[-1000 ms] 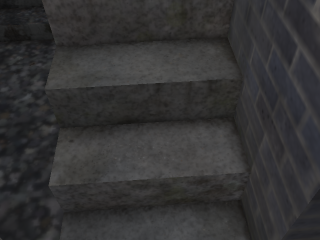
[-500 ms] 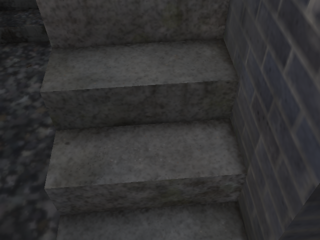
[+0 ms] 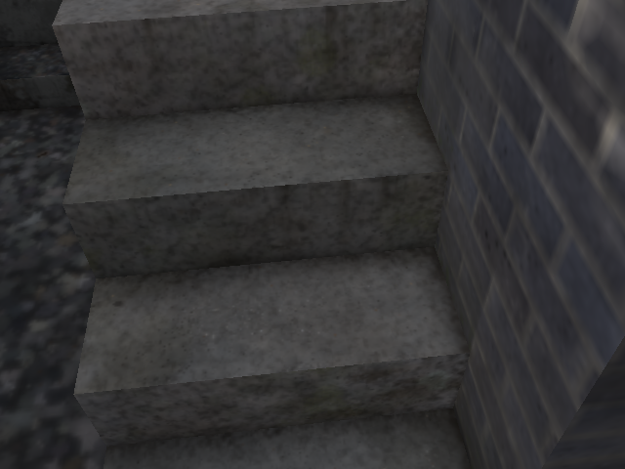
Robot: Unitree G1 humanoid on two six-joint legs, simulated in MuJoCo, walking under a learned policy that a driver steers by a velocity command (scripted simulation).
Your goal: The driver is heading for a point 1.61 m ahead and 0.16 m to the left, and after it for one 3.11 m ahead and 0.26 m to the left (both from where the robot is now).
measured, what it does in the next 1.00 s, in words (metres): stands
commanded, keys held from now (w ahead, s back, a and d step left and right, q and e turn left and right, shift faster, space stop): w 1.00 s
